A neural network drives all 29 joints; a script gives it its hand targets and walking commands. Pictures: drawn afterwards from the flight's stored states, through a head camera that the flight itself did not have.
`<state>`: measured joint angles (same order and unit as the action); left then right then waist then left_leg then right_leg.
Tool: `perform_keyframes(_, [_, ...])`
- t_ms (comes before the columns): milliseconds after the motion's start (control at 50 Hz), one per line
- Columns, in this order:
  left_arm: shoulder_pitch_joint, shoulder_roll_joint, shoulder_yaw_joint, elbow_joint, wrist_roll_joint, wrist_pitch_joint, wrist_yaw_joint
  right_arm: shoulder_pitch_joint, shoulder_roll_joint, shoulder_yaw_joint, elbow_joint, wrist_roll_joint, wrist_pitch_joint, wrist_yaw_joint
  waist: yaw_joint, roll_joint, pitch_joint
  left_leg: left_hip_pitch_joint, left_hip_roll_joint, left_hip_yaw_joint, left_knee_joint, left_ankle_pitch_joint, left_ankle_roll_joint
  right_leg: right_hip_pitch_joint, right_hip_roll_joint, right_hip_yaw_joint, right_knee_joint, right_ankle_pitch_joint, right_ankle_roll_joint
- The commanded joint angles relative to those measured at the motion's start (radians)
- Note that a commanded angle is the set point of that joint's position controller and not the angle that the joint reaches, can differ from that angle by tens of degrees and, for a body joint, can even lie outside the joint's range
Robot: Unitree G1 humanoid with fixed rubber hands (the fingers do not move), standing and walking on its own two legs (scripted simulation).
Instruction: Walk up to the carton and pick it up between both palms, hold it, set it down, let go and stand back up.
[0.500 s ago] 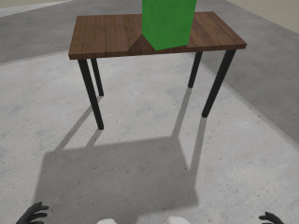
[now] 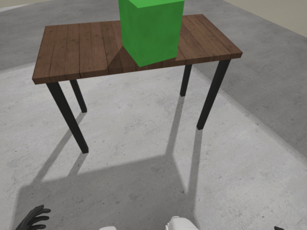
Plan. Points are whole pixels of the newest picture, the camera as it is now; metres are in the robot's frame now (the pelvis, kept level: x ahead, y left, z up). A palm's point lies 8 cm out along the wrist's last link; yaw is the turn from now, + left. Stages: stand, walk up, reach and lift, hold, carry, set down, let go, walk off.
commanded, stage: walk up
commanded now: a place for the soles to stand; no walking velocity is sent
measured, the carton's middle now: (149, 26) +0.91 -0.02 +0.10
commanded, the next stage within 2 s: none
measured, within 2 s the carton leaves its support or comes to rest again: neither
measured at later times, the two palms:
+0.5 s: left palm (56, 177) +0.28 +0.28 -0.08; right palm (287, 206) +0.18 -0.38 -0.07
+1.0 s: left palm (72, 150) +0.38 +0.26 -0.08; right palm (272, 160) +0.32 -0.41 -0.08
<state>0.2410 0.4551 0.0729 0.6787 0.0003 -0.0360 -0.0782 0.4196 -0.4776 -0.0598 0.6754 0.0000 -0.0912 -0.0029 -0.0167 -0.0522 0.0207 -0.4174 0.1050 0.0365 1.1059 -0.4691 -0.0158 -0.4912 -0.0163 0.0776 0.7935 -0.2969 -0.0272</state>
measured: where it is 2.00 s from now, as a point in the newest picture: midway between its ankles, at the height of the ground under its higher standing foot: (157, 210)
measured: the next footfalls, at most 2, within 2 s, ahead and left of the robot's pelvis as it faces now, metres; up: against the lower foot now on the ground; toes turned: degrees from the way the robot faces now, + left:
left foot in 0.18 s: +0.16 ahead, +0.15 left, +0.00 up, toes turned +7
right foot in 0.42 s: +0.26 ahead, -0.16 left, +0.00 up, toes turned +0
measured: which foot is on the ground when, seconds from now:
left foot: up 0.00-0.16, down 0.18-0.44, up 0.46-0.74, down 0.76-1.00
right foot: down 0.00-0.18, up 0.20-0.40, down 0.42-0.76, up 0.78-0.96, down 0.98-1.00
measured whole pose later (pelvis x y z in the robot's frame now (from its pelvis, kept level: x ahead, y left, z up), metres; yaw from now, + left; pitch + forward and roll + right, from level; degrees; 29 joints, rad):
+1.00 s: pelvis +0.27 -0.07 -0.01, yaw +1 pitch -1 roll +2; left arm 0.25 0.46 0.08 0.68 0.00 -0.02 -0.05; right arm 0.46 -0.47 -0.06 0.68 0.00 -0.09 -0.01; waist 0.00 -0.06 0.04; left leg -0.45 0.06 0.02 0.84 -0.38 -0.01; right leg -0.51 -0.04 0.04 0.88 -0.37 -0.02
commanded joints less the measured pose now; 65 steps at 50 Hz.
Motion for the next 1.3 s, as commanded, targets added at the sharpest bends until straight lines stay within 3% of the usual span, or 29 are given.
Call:
perform_keyframes(0, [-0.020, 0.255, 0.093, -0.058, 0.017, -0.021, 0.036, 0.045, -0.230, -0.062, 0.008, -0.008, -0.035, 0.000, 0.045, -0.119, 0.079, -0.298, 0.002, -0.017, -0.073, -0.068, 0.045, 0.158, -0.223, 0.356, -0.440, -0.380, -0.253])
perform_keyframes(60, [0.002, 0.273, 0.090, -0.066, 0.023, -0.022, 0.023, 0.048, -0.210, -0.074, 0.024, -0.007, -0.039, 0.013, 0.052, -0.166, 0.042, -0.155, -0.030, 0.036, -0.203, -0.006, 0.047, 0.111, -0.200, 0.292, -0.445, -0.350, -0.260])
perform_keyframes(120, [-0.102, 0.255, 0.086, -0.090, 0.019, -0.007, 0.020, 0.182, -0.175, -0.074, 0.073, -0.003, -0.055, 0.005, -0.051, -0.142, 0.002, 0.133, -0.076, 0.118, -0.445, 0.180, 0.055, 0.002, -0.132, 0.144, -0.264, -0.309, -0.199])
perform_keyframes(140, [-0.097, 0.211, 0.076, -0.093, 0.023, 0.004, 0.015, 0.293, -0.196, -0.091, 0.105, -0.014, -0.064, -0.007, -0.101, -0.029, -0.062, 0.289, -0.116, 0.130, -0.513, 0.167, 0.055, -0.053, -0.082, 0.066, -0.061, -0.283, -0.165])
perform_keyframes(160, [-0.089, 0.121, 0.053, -0.116, 0.018, 0.004, 0.019, 0.344, -0.271, -0.106, 0.107, -0.038, -0.073, -0.020, -0.132, 0.167, -0.078, 0.408, 0.067, -0.230, -0.636, -0.037, 0.109, -0.248, -0.025, 0.001, 0.214, -0.217, -0.090])
perform_keyframes(180, [-0.120, 0.085, 0.035, -0.132, 0.023, 0.005, 0.025, 0.286, -0.366, -0.122, 0.063, -0.031, -0.073, -0.029, -0.103, 0.208, -0.024, 0.431, 0.318, -0.683, -0.828, -0.221, 0.178, -0.462, 0.054, -0.065, 0.401, -0.287, -0.022])
perform_keyframes(200, [-0.151, 0.168, 0.043, -0.129, 0.031, 0.012, 0.027, 0.188, -0.420, -0.131, 0.031, -0.003, -0.071, -0.027, -0.055, 0.143, 0.029, 0.319, 0.415, -0.869, -0.956, -0.407, 0.294, -0.485, -0.018, 0.021, 0.448, -0.284, -0.017])
perform_keyframes(260, [-0.102, 0.217, 0.075, -0.092, 0.034, -0.008, 0.021, 0.123, -0.345, -0.110, 0.026, -0.018, -0.065, -0.029, -0.029, 0.155, 0.014, 0.332, 0.274, -0.466, -0.724, 0.084, 0.272, -0.393, -0.089, -0.004, 0.305, -0.222, -0.002])
perform_keyframes(360, [-0.073, 0.155, 0.068, -0.084, 0.018, -0.020, 0.009, 0.062, -0.319, -0.095, 0.001, -0.021, -0.052, -0.015, -0.004, 0.270, -0.019, 0.171, 0.179, -0.191, -0.591, 0.425, 0.230, -0.131, -0.022, -0.146, 0.042, -0.149, -0.007])
perform_keyframes(420, [0.133, 0.203, 0.101, -0.012, 0.033, -0.041, 0.027, 0.030, -0.231, -0.061, -0.025, -0.016, -0.041, -0.009, 0.114, 0.070, -0.136, -0.102, 0.100, -0.017, -0.266, 0.461, 0.155, 0.356, 0.037, -0.164, -0.149, -0.117, -0.056])
perform_keyframes(440, [0.245, 0.296, 0.134, 0.018, 0.044, -0.051, 0.040, 0.007, -0.152, -0.037, -0.049, -0.002, -0.045, -0.009, 0.186, -0.216, -0.178, -0.297, -0.020, 0.059, 0.092, 0.370, 0.084, 0.491, -0.134, 0.243, -0.319, -0.348, -0.109])
perform_keyframes(460, [0.232, 0.344, 0.120, -0.005, 0.035, -0.048, 0.048, -0.049, -0.130, -0.021, -0.074, 0.012, -0.043, -0.017, 0.175, -0.290, -0.114, -0.520, -0.134, 0.008, 0.186, -0.048, 0.066, 0.490, -0.320, 0.613, -0.474, -0.338, -0.216])
perform_keyframes(500, [0.112, 0.283, 0.105, -0.036, 0.012, -0.040, 0.049, 0.000, -0.198, -0.040, -0.014, 0.010, -0.029, -0.020, 0.096, -0.059, 0.008, -0.506, -0.042, -0.098, 0.188, -0.009, 0.058, 0.379, -0.330, 0.505, -0.425, -0.322, -0.255])
perform_keyframes(560, [0.036, 0.227, 0.086, -0.062, 0.019, -0.035, 0.051, 0.067, -0.198, -0.056, 0.039, -0.001, -0.029, -0.002, 0.049, -0.123, 0.054, -0.315, -0.028, -0.016, -0.032, 0.065, 0.037, 0.203, -0.219, 0.234, -0.408, -0.138, -0.224])
perform_keyframes(660, [0.055, 0.258, 0.089, -0.079, 0.024, -0.029, 0.035, 0.029, -0.158, -0.054, 0.013, 0.002, -0.046, 0.008, 0.066, -0.195, 0.019, -0.145, -0.060, 0.053, -0.309, 0.106, 0.045, 0.223, -0.215, 0.142, -0.321, -0.025, -0.236])
perform_keyframes(700, [-0.008, 0.221, 0.080, -0.097, 0.016, -0.019, 0.033, 0.179, -0.148, -0.063, 0.045, -0.003, -0.061, -0.005, -0.031, -0.128, -0.071, 0.110, -0.114, 0.120, -0.482, 0.256, 0.060, 0.155, -0.171, 0.056, -0.119, 0.090, -0.190])
perform_keyframes(720, [-0.008, 0.179, 0.065, -0.106, 0.018, -0.014, 0.038, 0.270, -0.181, -0.084, 0.070, -0.008, -0.064, -0.022, -0.087, -0.014, -0.134, 0.285, -0.118, 0.059, -0.530, 0.203, 0.077, 0.079, -0.138, 0.004, 0.111, 0.210, -0.147])
perform_keyframes(740, [-0.002, 0.103, 0.041, -0.120, 0.008, -0.021, 0.040, 0.305, -0.286, -0.108, 0.051, -0.030, -0.075, -0.034, -0.111, 0.228, -0.135, 0.396, 0.091, -0.332, -0.612, 0.103, 0.145, -0.143, -0.072, -0.062, 0.364, 0.145, -0.061])
perform_keyframes(760, [-0.021, 0.105, 0.041, -0.117, 0.012, -0.010, 0.042, 0.226, -0.349, -0.114, 0.020, -0.021, -0.075, -0.036, -0.054, 0.222, -0.058, 0.365, 0.281, -0.705, -0.752, 0.104, 0.227, -0.340, 0.006, -0.083, 0.437, -0.240, -0.012])
perform_keyframes(780, [-0.049, 0.197, 0.056, -0.118, 0.025, 0.007, 0.044, 0.203, -0.366, -0.114, 0.013, 0.011, -0.064, -0.031, -0.034, 0.107, -0.016, 0.297, 0.351, -0.837, -0.817, -0.055, 0.311, -0.354, -0.034, 0.003, 0.471, -0.290, -0.012])
perform_keyframes(840, [-0.026, 0.204, 0.067, -0.072, 0.039, 0.009, 0.038, 0.108, -0.334, -0.113, 0.001, -0.010, -0.049, -0.040, -0.008, 0.133, 0.017, 0.191, 0.250, -0.545, -0.685, 0.048, 0.277, -0.282, -0.094, -0.007, 0.324, -0.266, -0.011])
perform_keyframes(960, [0.124, 0.155, 0.076, 0.025, 0.034, -0.017, 0.057, -0.038, -0.206, -0.054, -0.027, -0.023, -0.013, -0.024, 0.082, 0.197, -0.088, -0.151, 0.043, -0.130, -0.376, 0.280, 0.165, 0.271, 0.033, -0.150, -0.082, -0.037, -0.019])
perform_keyframes(980, [0.147, 0.209, 0.085, 0.023, 0.047, -0.025, 0.066, -0.011, -0.142, -0.027, -0.030, -0.015, -0.003, -0.025, 0.108, 0.016, -0.066, -0.287, -0.011, -0.087, -0.204, 0.213, 0.122, 0.337, -0.048, 0.010, -0.201, -0.161, -0.053])
perform_keyframes(1000, [0.110, 0.296, 0.097, -0.008, 0.050, -0.032, 0.075, -0.044, -0.087, -0.009, -0.041, -0.004, 0.001, -0.036, 0.110, -0.236, -0.020, -0.414, -0.139, -0.016, -0.011, -0.037, 0.060, 0.253, -0.330, 0.495, -0.430, -0.330, -0.152])
perform_keyframes(1040, [0.048, 0.297, 0.097, -0.027, 0.031, -0.029, 0.077, -0.005, -0.182, -0.040, 0.000, -0.005, 0.009, -0.045, 0.071, -0.072, 0.029, -0.376, -0.088, -0.115, 0.020, -0.112, 0.058, 0.231, -0.362, 0.485, -0.403, -0.347, -0.236])
perform_keyframes(1200, [-0.046, 0.190, 0.051, -0.062, 0.021, -0.001, 0.063, 0.104, -0.144, -0.046, 0.054, -0.016, -0.025, -0.036, -0.009, -0.103, -0.083, 0.114, -0.138, 0.049, -0.473, 0.183, 0.067, 0.103, -0.181, 0.041, -0.063, 0.140, -0.122])
perform_keyframes(1240, [-0.047, 0.118, 0.033, -0.082, 0.011, -0.001, 0.064, 0.087, -0.245, -0.066, 0.015, -0.042, -0.037, -0.045, -0.015, 0.150, -0.107, 0.215, 0.122, -0.444, -0.547, 0.302, 0.194, -0.122, -0.081, -0.054, 0.194, -0.040, -0.026])
perform_keyframes(1260, [-0.055, 0.142, 0.037, -0.060, 0.006, 0.007, 0.072, 0.031, -0.291, -0.072, 0.006, -0.027, -0.027, -0.039, 0.013, 0.164, -0.045, 0.121, 0.230, -0.575, -0.580, 0.379, 0.315, -0.114, -0.017, -0.090, 0.177, -0.320, 0.002])
perform_keyframes(1280, [-0.062, 0.153, 0.038, -0.055, 0.016, 0.003, 0.076, -0.006, -0.288, -0.070, 0.007, -0.023, -0.023, -0.039, 0.021, 0.119, -0.018, 0.074, 0.225, -0.561, -0.547, 0.434, 0.320, -0.067, -0.019, -0.073, 0.138, -0.322, -0.004])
